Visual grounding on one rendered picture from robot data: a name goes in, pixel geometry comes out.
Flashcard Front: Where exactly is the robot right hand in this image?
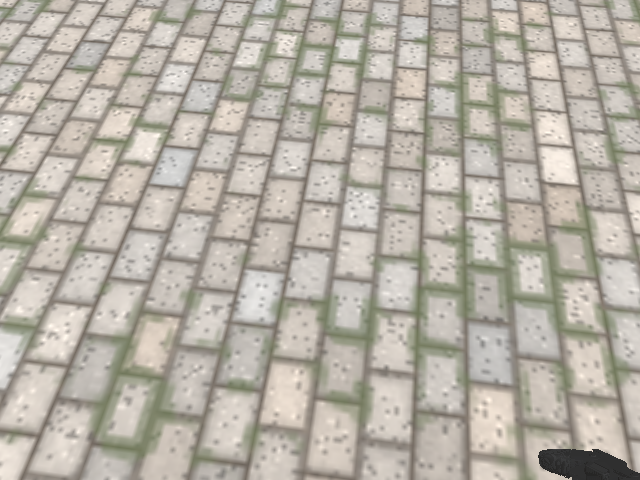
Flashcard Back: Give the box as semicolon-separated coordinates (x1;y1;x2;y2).
538;449;640;480

